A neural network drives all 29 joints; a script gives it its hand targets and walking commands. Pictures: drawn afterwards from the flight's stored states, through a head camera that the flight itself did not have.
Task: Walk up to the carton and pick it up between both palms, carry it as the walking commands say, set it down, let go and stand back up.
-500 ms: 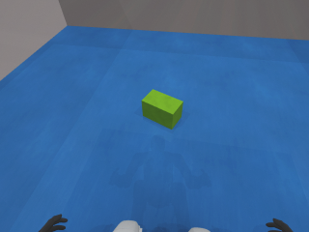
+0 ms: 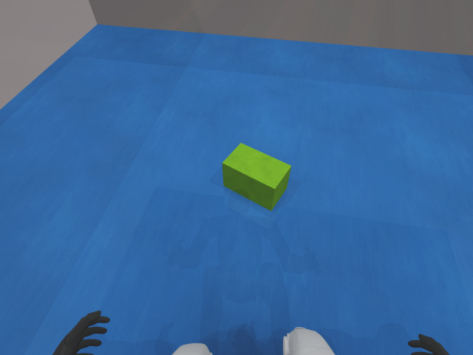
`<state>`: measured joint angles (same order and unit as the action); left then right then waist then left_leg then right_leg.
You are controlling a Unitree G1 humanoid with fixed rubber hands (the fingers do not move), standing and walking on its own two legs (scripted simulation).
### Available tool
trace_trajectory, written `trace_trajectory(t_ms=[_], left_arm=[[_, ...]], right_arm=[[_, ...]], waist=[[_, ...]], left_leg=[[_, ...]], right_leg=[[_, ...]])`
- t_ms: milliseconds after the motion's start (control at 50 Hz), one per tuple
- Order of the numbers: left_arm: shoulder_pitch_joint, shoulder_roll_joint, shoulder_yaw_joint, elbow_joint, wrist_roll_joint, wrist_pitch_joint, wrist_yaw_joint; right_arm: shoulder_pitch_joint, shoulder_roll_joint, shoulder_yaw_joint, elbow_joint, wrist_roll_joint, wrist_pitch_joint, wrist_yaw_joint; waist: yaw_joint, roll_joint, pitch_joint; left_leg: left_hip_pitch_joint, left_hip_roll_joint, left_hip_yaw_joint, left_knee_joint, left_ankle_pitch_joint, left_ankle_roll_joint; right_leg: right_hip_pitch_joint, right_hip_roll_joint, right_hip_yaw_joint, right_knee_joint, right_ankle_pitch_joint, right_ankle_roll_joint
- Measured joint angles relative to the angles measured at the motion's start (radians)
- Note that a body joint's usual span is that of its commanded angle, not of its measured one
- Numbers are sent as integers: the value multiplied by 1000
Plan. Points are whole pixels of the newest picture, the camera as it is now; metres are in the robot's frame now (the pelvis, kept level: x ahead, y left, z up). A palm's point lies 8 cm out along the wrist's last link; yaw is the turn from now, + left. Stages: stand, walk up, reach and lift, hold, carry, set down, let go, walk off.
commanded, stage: walk up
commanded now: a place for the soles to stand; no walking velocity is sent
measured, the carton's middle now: (255, 176) +0.99 -0.04 -0.65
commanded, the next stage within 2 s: none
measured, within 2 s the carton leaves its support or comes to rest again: neither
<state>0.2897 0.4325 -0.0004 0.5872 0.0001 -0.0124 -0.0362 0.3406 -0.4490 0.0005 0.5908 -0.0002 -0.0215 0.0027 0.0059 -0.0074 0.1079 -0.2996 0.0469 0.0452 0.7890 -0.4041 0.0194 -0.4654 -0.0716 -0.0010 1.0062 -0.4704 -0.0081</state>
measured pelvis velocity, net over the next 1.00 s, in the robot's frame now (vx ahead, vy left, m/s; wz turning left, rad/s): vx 0.27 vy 0.03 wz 0.00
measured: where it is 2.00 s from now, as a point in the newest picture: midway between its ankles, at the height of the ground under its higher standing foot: (246, 289)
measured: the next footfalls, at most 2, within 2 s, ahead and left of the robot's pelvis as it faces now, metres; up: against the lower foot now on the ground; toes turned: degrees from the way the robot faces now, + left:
right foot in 0.06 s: +0.14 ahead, -0.15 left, +0.00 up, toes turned -3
left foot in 0.34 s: +0.22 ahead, +0.15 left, +0.00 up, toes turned +4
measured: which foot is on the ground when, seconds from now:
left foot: down 0.00-0.06, up 0.08-0.32, down 0.34-0.64, up 0.66-0.86, down 0.88-1.00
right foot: up 0.00-0.04, down 0.06-0.34, up 0.36-0.62, down 0.64-0.88, up 0.90-1.00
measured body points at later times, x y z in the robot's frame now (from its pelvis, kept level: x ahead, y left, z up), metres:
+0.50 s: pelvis +0.15 +0.02 +0.00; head +0.15 +0.03 +0.45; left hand +0.26 +0.33 -0.09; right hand +0.26 -0.29 -0.07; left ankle +0.18 +0.15 -0.71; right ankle +0.15 -0.13 -0.66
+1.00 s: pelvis +0.27 +0.03 -0.01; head +0.27 +0.03 +0.44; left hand +0.38 +0.34 -0.09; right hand +0.38 -0.29 -0.08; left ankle +0.30 +0.16 -0.71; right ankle +0.27 -0.12 -0.67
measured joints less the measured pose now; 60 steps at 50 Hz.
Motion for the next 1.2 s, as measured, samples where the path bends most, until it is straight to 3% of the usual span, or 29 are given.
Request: trace_trajectory(t_ms=[60, 80, 140, 180, 300, 340, 380, 420, 480, 560, 620, 660, 700, 740, 800, 860, 880, 900, 960, 1040, 1100, 1140, 1200], left_arm=[[2, 2, 0, 0, 0, -10, 4], [2, 3, 1, 1, 0, -17, 10], [29, -4, 0, 1, 0, -24, 23], [51, -4, 0, 1, 0, -25, 32], [102, -2, 0, 1, 0, -23, 34], [103, -2, 0, 1, 0, -19, 31], [102, -3, 0, 2, 0, -10, 25], [91, -1, 0, 1, 0, 4, 25], [53, -1, 0, 0, 0, 5, 24], [9, 0, 0, 0, 0, 5, 11], [9, 3, 0, -1, 0, -1, 5], [12, 6, 0, 1, 0, -9, 12], [31, -6, 0, 1, 0, -9, 19], [58, -7, 0, 1, 0, -10, 26], [81, -7, 0, 0, 0, -10, 34], [91, -7, 0, 0, 0, -8, 32], [91, -7, 0, 1, 0, -8, 31], [91, -7, 0, 1, 0, -4, 30], [69, -6, 0, 1, 0, 18, 27], [20, -5, 0, 0, 0, 18, 17], [-4, -5, 0, 0, 0, 18, 4], [-3, -4, 0, -1, 0, 15, 1], [1, -4, 0, 1, 0, -1, 9]], right_arm=[[0, -1, 0, 0, 0, 0, 5], [0, -1, 0, 1, 0, 2, 7], [-4, 0, 0, 1, 0, 14, 10], [-7, -4, 0, 0, 0, 14, 13], [-6, -7, 0, -1, 0, 15, 41], [-3, -7, 0, 0, 0, 13, 39], [-3, -6, -1, 0, 0, 4, 27], [2, 0, -1, 0, 0, 1, 14], [11, 0, 0, 0, 0, -2, -5], [11, -3, 0, 0, 0, -3, -6], [11, -3, 0, 0, 0, -3, 0], [10, -2, 0, 1, 0, 1, 5], [9, -3, 0, 1, 0, 11, 5], [4, -4, 0, 0, 0, 12, 5], [4, -5, 0, 0, 0, 12, 10], [5, -6, 0, -1, 0, 11, 18], [4, -7, 0, -1, 0, 5, 17], [4, -8, 0, 0, 0, -3, 14], [10, -2, 0, 0, 0, -5, 1], [13, -2, 0, 0, 0, -6, -14], [13, -4, 0, 0, 0, -6, -14], [13, -5, 0, 0, 0, -6, -12], [13, -3, 0, 1, 0, 2, -4]], waist=[[0, 0, -31], [1, 2, -29], [1, 15, -33], [0, 17, -25], [-1, 18, -23], [-1, 18, -40], [-2, 15, -40], [-2, 9, -44], [-1, -2, -30], [0, -8, -7], [1, -9, -22], [1, -6, -16], [1, 6, -19], [0, 7, -19], [-1, 8, -12], [-2, 10, -28], [-1, 11, -31], [-1, 11, -30], [-2, 3, -27], [-1, -5, -9], [0, -5, 0], [1, -5, -21], [1, -3, -21]], left_leg=[[-3, 10, 4, 34, -40, -9], [-12, 10, -7, 94, -53, -9], [-76, -20, -69, 326, -67, -9], [-110, -26, -70, 372, -68, -9], [-135, 4, -42, 137, -65, -10], [-124, 0, -30, 19, 8, -10], [-120, -6, -25, 41, 80, -11], [-100, -4, -20, 45, 50, -13], [-56, -1, -15, 13, 31, -13], [-8, 7, -9, -12, 15, -13], [-8, 17, -4, 5, -16, -18], [-30, 16, -24, 122, -56, -17], [-65, -11, -73, 265, -68, -17], [-93, -25, -74, 331, -69, -18], [-114, -20, -55, 282, -77, -18], [-105, -15, -36, 82, -65, -18], [-94, -19, -34, 25, -5, -18], [-91, -21, -31, 30, 49, -18], [-68, -20, -23, 50, 24, -17], [-27, -7, -19, 20, 6, -17], [3, 8, -17, 11, -11, -17], [2, 20, -15, 16, -29, -26], [-21, 18, -50, 160, -69, -31]], right_leg=[[38, 14, -25, -209, 100, 0], [48, 17, -27, -205, 156, 0], [86, 22, -33, -181, 121, 0], [118, 11, -31, -185, 92, 0], [175, -16, -35, -187, 28, 0], [175, -25, -41, -174, 2, 0], [162, -14, -12, -88, -31, 0], [121, 33, 47, 36, -47, 0], [66, 56, 61, 96, -48, 0], [32, 29, 11, 44, -38, 1], [65, 26, -23, -169, 42, 0], [83, 34, -25, -186, 97, 0], [105, 39, -30, -168, 78, 0], [130, 32, -23, -170, 57, 0], [163, 14, -21, -172, 31, 0], [171, -1, -25, -170, 6, 1], [169, -5, -26, -154, -5, 1], [161, -5, -16, -114, -18, 1], [105, 36, 45, 39, -49, 1], [33, 39, 42, 61, -52, 1], [17, 24, 15, 18, -44, 1], [33, 21, -8, -124, 23, 1], [63, 36, -20, -167, 136, 1]])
